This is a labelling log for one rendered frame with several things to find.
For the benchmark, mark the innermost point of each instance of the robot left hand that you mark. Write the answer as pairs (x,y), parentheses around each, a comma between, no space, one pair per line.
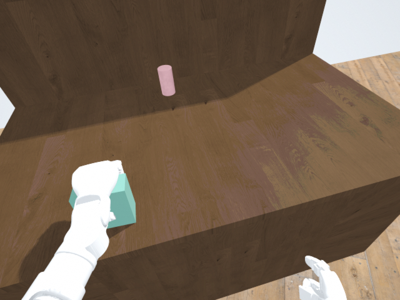
(99,176)

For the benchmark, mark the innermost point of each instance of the table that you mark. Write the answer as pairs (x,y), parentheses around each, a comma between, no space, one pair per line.
(264,155)

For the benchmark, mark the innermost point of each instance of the left robot forearm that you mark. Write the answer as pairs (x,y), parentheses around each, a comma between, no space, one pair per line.
(69,270)

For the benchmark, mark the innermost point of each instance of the sponge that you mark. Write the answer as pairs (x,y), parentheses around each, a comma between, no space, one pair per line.
(122,203)

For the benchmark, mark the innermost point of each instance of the robot right hand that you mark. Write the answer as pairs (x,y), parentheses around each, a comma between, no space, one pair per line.
(329,284)

